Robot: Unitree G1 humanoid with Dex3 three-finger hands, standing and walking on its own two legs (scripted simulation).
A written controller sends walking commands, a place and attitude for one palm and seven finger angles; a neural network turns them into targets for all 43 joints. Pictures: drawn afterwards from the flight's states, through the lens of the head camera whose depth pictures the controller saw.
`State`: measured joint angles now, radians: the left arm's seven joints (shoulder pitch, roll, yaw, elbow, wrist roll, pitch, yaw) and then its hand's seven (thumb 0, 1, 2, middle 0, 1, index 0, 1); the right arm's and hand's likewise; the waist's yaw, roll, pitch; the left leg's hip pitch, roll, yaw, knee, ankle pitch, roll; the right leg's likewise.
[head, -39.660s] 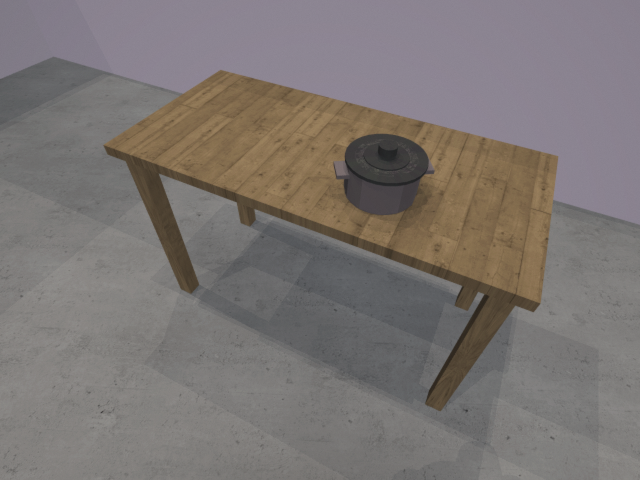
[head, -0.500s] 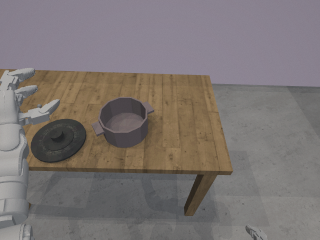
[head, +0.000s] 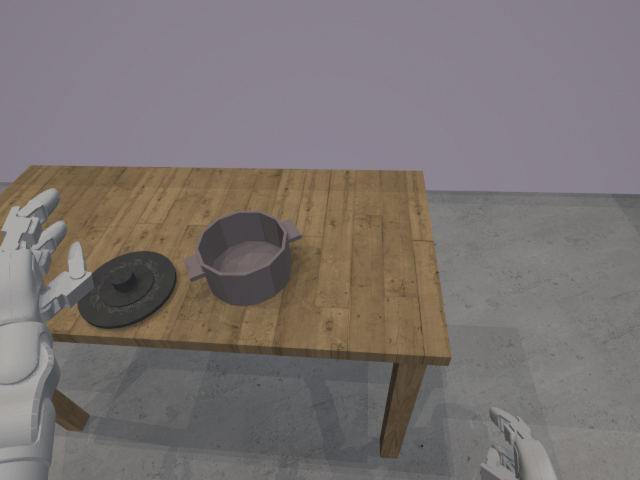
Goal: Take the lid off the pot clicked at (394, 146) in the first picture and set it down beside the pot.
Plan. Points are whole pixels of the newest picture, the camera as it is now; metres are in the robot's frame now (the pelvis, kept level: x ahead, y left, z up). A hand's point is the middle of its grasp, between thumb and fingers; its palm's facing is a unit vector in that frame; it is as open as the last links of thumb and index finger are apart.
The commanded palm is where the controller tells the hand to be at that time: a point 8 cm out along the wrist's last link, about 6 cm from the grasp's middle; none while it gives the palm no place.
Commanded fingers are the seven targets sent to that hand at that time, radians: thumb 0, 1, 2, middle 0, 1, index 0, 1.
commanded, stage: draw the hand back to the body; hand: left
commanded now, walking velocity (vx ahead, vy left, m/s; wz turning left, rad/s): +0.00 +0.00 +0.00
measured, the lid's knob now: (122, 278) +0.46 +0.42 -0.08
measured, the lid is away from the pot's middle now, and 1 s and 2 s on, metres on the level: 0.23 0.23 0.23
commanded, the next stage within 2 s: step back with the hand held close in 0.80 s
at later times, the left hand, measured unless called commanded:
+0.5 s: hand (77, 351) +0.20 +0.25 +0.15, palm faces +0.39 -0.85 -0.35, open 7.4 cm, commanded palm +0.14 +0.29 +0.17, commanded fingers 0.00 0.90 0.90 -0.20 -0.30 -0.20 -0.30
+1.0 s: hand (18, 378) +0.16 +0.27 +0.17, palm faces +0.38 -0.83 -0.41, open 7.4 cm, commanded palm +0.11 +0.31 +0.17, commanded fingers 0.00 0.90 0.90 -0.20 -0.30 -0.20 -0.30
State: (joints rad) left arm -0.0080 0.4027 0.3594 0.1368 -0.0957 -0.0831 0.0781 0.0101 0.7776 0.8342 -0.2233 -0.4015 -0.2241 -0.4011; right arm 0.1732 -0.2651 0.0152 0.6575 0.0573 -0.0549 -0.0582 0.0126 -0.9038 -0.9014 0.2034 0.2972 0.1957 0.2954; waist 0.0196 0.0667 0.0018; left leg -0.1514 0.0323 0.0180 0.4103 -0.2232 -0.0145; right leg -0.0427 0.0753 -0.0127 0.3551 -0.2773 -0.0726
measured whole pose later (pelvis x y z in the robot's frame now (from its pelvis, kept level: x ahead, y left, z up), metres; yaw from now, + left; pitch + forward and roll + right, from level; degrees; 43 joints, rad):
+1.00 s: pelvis -0.02 +0.03 +0.00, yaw +0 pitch -4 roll -1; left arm 0.50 0.37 0.33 -0.45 -0.08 -0.15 0.07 0.01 0.89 0.90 -0.22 -0.31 -0.22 -0.31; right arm 0.16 -0.22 0.02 0.61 0.01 -0.09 -0.06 0.01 -0.90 -0.90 0.20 0.30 0.20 0.30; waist 0.06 0.07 0.01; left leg -0.16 0.03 0.03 0.44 -0.21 0.01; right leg -0.03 0.07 -0.01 0.33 -0.24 -0.04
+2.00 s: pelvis -0.10 +0.06 -0.02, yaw -1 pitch +1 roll -3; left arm 0.63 0.42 0.39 -0.65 -0.05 -0.26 0.11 0.01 0.89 0.90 -0.21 -0.31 -0.21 -0.31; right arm 0.22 -0.19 0.00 0.53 0.02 -0.14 -0.04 0.01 -0.90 -0.90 0.21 0.30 0.20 0.30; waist -0.01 0.01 0.05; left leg -0.48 0.02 0.05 0.64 -0.21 0.05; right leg -0.34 0.02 -0.05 0.60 -0.27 0.00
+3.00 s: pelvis -0.27 +0.06 -0.03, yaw -4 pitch -1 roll -3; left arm 0.74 0.49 0.43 -0.75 -0.06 -0.22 0.11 0.01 0.89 0.90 -0.22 -0.31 -0.22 -0.31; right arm 0.27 -0.19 -0.03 0.56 0.03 -0.11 -0.01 0.01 -0.90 -0.90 0.21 0.30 0.20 0.30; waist -0.03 0.03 0.06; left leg -0.54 0.04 -0.02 0.90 -0.38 0.01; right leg -0.28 0.02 -0.10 0.65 -0.34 -0.01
